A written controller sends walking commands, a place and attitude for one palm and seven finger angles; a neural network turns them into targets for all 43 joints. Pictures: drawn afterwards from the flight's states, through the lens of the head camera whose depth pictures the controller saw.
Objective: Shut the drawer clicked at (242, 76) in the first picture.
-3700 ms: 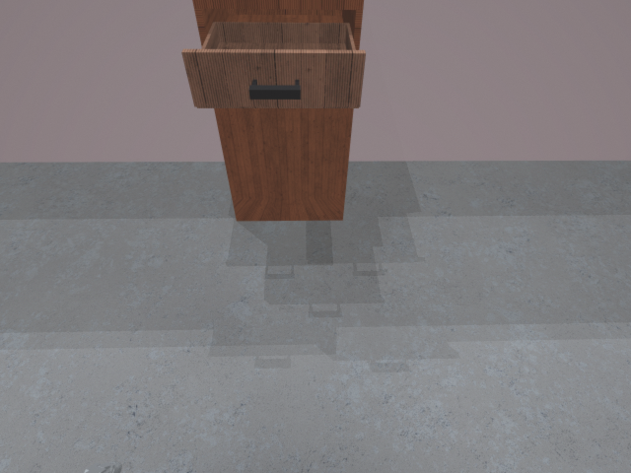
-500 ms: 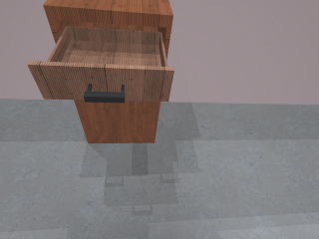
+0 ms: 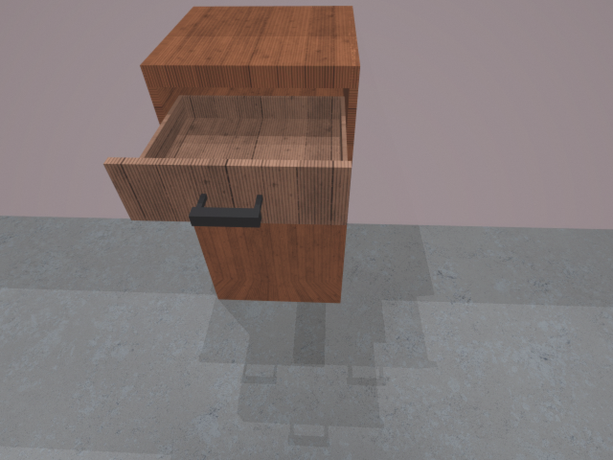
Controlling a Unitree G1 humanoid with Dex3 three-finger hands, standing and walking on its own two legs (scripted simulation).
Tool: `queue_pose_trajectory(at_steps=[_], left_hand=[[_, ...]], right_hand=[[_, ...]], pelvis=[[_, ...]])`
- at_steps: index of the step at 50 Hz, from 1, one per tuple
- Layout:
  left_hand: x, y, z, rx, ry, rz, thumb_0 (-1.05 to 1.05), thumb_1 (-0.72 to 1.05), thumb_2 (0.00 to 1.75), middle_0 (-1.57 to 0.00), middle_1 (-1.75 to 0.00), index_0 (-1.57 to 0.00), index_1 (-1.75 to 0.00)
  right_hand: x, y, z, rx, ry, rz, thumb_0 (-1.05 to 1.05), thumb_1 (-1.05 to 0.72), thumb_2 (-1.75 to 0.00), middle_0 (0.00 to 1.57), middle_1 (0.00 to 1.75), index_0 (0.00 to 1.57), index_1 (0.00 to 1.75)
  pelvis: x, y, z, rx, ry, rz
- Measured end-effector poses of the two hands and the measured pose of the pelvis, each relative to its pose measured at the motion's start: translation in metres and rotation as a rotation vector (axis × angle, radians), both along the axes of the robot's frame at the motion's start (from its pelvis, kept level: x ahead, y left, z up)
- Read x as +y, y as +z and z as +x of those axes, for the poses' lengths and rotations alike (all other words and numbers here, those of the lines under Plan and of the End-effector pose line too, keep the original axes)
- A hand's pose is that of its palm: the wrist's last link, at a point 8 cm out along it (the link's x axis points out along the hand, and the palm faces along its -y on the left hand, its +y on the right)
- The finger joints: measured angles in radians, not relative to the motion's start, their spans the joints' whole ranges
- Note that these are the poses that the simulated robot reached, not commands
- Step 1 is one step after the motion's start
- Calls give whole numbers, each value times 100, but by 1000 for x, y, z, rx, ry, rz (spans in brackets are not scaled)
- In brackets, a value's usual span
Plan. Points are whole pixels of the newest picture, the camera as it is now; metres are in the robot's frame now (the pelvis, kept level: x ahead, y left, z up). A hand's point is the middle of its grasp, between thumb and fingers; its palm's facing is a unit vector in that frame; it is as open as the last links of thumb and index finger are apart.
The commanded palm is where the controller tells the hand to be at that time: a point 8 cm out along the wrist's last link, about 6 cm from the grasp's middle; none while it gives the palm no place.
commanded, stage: take the last steps up to it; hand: left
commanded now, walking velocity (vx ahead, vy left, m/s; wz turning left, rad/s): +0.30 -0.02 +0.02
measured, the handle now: (228, 208) +0.52 +0.19 +0.03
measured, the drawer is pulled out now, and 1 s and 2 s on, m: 0.29 0.29 0.29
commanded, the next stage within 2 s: come to a stop and stand still in 0.56 s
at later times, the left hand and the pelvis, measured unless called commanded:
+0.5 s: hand out of the picture +0.08 +0.21 -0.18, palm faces +0.05 -0.99 -0.15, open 7.4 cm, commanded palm none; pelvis +0.12 +0.05 +0.00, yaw -2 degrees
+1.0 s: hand (214, 384) +0.28 +0.19 -0.16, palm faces +0.05 -0.97 -0.24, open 7.2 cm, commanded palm none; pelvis +0.19 +0.01 +0.00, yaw +0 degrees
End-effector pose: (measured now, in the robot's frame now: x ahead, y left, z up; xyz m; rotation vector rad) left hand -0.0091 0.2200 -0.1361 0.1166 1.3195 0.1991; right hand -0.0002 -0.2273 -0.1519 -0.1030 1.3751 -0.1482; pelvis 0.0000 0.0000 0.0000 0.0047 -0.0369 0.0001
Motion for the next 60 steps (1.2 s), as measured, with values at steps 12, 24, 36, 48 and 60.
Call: queue_pose_trajectory(at_steps=[12,24,36,48,60], left_hand=[[-27,1,-44,243,103,-98,0,90,90,-20,-30,-21,-30],[37,-20,62,226,16,-77,0,90,90,-20,-30,-20,-30],[36,8,265,-149,-108,31,0,91,90,-19,-30,-20,-30],[7,10,285,-139,-63,47,-2,93,90,-20,-30,-21,-30],[79,-20,210,-23,-2,31,0,91,90,-20,-30,-21,-30]], right_hand=[[9,13,86,-39,48,-19,0,-91,-90,19,30,20,30],[46,24,184,-235,4,-84,-2,-95,-90,20,30,21,30],[28,3,148,16,-58,-10,-1,-92,-90,20,30,20,30],[11,-2,182,85,-39,-1,0,-91,-90,19,30,20,30],[34,19,230,-156,49,-113,0,-91,-90,19,30,20,30]], pelvis=[[11,5,53,19,30,-8],[46,-3,117,6,-32,0],[19,-1,173,8,-19,23],[3,1,191,13,9,23],[50,-10,159,1,3,-5]])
